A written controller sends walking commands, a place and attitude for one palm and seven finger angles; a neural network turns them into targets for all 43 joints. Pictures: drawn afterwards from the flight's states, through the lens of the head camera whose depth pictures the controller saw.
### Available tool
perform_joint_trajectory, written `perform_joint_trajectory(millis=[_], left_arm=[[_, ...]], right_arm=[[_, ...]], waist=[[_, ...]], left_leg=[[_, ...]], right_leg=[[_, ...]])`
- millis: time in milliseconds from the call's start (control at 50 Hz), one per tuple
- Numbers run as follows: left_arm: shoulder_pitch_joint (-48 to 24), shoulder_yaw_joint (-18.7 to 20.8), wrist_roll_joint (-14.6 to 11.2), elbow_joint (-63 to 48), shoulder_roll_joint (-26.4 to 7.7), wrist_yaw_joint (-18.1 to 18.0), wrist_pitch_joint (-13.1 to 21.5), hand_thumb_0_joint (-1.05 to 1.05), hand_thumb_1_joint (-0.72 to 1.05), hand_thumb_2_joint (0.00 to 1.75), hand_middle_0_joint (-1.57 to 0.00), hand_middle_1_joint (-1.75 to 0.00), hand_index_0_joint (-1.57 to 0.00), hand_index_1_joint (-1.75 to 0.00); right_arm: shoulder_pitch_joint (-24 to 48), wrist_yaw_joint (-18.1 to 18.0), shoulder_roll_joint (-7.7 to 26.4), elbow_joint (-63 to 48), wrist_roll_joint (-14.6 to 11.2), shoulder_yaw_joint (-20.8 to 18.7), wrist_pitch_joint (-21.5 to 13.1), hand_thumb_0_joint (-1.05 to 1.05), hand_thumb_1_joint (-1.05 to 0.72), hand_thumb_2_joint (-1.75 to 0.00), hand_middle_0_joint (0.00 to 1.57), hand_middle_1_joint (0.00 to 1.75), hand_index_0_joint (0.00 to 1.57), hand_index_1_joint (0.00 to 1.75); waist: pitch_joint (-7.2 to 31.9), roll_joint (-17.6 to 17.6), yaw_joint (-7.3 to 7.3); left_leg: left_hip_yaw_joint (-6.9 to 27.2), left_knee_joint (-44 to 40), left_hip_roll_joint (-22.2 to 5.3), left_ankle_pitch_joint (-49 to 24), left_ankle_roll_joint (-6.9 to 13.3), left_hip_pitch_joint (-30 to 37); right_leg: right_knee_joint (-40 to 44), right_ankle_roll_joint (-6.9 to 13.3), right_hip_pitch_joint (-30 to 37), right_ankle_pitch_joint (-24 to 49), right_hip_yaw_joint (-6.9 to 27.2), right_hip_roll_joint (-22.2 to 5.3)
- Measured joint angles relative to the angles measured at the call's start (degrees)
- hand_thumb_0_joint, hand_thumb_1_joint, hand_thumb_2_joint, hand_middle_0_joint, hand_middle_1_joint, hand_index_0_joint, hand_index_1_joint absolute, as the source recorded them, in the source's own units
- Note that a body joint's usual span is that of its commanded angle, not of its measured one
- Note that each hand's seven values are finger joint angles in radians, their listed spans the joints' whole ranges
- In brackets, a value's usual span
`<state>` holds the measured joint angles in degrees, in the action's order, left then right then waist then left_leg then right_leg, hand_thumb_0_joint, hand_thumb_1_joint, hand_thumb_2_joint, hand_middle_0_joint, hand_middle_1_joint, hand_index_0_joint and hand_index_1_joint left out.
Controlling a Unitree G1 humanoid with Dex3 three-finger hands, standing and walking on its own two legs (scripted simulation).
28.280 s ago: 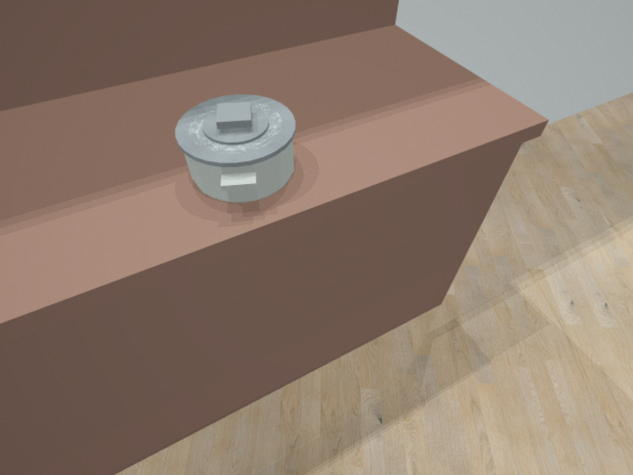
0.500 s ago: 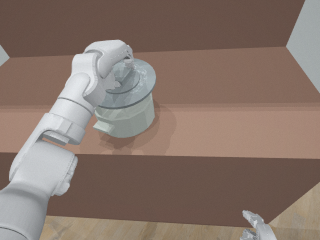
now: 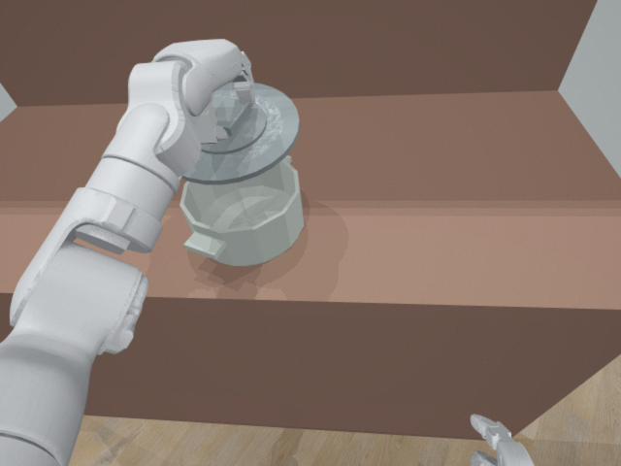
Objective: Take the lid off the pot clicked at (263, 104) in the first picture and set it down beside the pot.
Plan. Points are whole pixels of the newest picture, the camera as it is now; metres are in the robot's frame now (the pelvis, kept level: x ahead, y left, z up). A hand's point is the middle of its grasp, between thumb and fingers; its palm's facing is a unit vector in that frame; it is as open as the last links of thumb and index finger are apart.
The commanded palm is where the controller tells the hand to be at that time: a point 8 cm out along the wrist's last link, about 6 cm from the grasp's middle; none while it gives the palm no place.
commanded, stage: lift the lid straight up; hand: left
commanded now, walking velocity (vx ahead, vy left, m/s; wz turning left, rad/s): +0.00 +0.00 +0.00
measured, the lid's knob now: (223, 114) +0.49 +0.11 +0.22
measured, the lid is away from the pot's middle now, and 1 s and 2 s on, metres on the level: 0.01 0.01 0.12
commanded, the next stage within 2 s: move the lid sideways beside the pot in 0.84 s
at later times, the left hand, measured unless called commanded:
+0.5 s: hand (197, 79) +0.46 +0.11 +0.29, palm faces -0.10 -0.01 -1.00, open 8.8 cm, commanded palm +0.43 +0.12 +0.35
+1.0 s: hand (196, 60) +0.45 +0.11 +0.31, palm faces -0.08 +0.00 -1.00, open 8.8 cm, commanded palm +0.43 +0.12 +0.36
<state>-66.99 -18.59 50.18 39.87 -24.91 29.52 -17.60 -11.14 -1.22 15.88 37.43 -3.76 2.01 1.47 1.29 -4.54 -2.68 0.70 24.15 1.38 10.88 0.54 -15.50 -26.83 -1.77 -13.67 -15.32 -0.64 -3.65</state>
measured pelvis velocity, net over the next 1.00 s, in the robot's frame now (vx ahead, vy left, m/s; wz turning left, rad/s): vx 0.00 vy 0.00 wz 0.00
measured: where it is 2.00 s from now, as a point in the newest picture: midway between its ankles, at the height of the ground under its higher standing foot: outside the picture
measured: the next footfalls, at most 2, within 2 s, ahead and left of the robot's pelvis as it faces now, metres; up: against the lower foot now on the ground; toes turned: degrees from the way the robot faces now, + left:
none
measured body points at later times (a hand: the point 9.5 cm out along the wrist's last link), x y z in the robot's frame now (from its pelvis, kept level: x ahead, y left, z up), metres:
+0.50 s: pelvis +0.00 +0.00 +0.00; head +0.01 -0.04 +0.45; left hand +0.46 +0.11 +0.34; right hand +0.16 -0.24 -0.11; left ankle +0.02 +0.12 -0.74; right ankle -0.02 -0.14 -0.74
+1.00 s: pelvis +0.00 +0.00 +0.00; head +0.00 -0.04 +0.45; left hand +0.45 +0.11 +0.36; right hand +0.14 -0.24 -0.12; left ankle +0.02 +0.12 -0.74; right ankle -0.02 -0.14 -0.74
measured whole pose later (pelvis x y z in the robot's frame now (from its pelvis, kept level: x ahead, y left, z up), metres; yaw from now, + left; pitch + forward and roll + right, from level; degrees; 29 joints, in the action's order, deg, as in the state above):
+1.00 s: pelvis +0.00 +0.00 +0.00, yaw +0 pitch +2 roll +1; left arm -75.1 -17.4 51.7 42.4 -26.6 31.7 -18.6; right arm -11.2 -1.5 15.9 37.4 -3.8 2.9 0.7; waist 2.5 -5.2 -2.5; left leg 0.6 23.2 1.5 9.9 0.6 -15.5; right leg -26.5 -1.8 -14.0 -14.7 -0.5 -3.8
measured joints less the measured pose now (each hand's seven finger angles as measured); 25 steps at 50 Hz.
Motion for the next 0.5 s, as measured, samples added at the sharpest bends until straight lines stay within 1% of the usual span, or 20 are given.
perform_joint_trajectory(millis=[80,120,180,280,420,500], left_arm=[[-0.97,1.02,0.32,0.56,-0.41,0.07,0.06,-0.02,0.07,1.06,-0.61,-0.77,-0.6,-0.74],[-1.48,0.75,0.68,0.56,-0.52,0.04,-0.17,-0.02,0.07,1.06,-0.61,-0.77,-0.6,-0.75],[-2.03,0.29,0.56,0.33,-0.28,0.25,-0.59,-0.02,0.07,1.06,-0.61,-0.77,-0.6,-0.75],[-1.43,1.61,0.42,-2.41,-0.81,0.78,-0.1,-0.02,0.07,1.06,-0.61,-0.77,-0.6,-0.74],[-3.7,1.4,0.73,-0.63,-1.14,1.3,-1.31,-0.02,0.07,1.06,-0.61,-0.77,-0.6,-0.75],[-3.91,0.59,0.79,-2.34,-1.75,1.69,-1.65,-0.02,0.07,1.06,-0.61,-0.77,-0.6,-0.75]], right_arm=[[-0.22,0.09,-0.12,-0.06,0.16,0.14,-0.15,0.01,-0.9,-0.9,0.2,0.3,0.2,0.3],[-0.53,0.18,-0.14,-0.18,0.15,0.02,-0.27,0.01,-0.9,-0.9,0.2,0.3,0.2,0.3],[-0.73,0.52,-0.03,-0.18,0.1,-0.09,-0.05,0.01,-0.9,-0.9,0.2,0.3,0.2,0.3],[-0.52,0.66,0.08,-0.45,0.28,-0.08,-0.25,0.01,-0.9,-0.9,0.2,0.3,0.2,0.3],[0.72,0.6,0.13,-0.68,-0.15,0.33,0.4,0.01,-0.9,-0.9,0.2,0.3,0.2,0.3],[1.02,0.6,0.26,-1.29,-0.15,0.16,0.18,0.01,-0.9,-0.9,0.2,0.3,0.2,0.3]], waist=[[0.17,-0.07,-0.32],[0.31,-0.17,-0.24],[0.45,-0.36,-0.06],[0.57,-0.71,0.09],[0.79,-0.39,0.47],[0.6,-0.29,0.74]], left_leg=[[-0.24,-0.29,0.05,-0.06,0.08,-0.02],[-0.31,-0.36,0.09,-0.07,0.12,-0.05],[-0.24,-0.5,0.16,-0.11,0.17,-0.04],[-0.36,-0.74,0.17,-0.15,0.24,0.3],[-0.34,-0.67,0.12,-0.22,0.13,0.32],[-0.06,-0.58,0.1,-0.41,0.07,0.14]], right_leg=[[0.21,-0.07,-0.15,0.1,0.24,-0.05],[0.26,-0.1,-0.2,0.11,0.31,-0.1],[0.5,-0.15,-0.11,0.17,0.23,-0.16],[0.7,-0.23,0.16,0.24,0.36,-0.18],[0.38,-0.15,0.06,0.18,0.35,-0.12],[0.37,-0.06,0.03,0.29,0.08,-0.09]])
